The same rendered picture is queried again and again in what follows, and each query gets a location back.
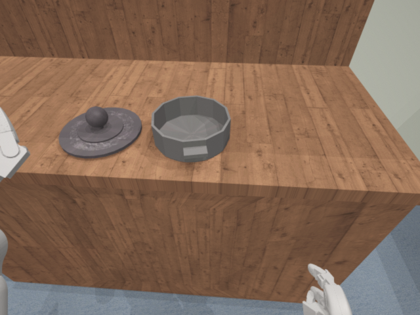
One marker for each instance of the pot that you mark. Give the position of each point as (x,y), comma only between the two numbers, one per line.
(191,128)

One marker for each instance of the left robot hand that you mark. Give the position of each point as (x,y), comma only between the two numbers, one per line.
(12,155)

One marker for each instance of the knob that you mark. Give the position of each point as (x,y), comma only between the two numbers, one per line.
(96,116)

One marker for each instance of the table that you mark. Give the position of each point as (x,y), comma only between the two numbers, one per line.
(313,172)

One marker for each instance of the right robot hand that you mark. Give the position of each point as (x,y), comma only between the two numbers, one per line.
(332,301)

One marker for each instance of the lid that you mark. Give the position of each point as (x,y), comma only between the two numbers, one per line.
(79,139)

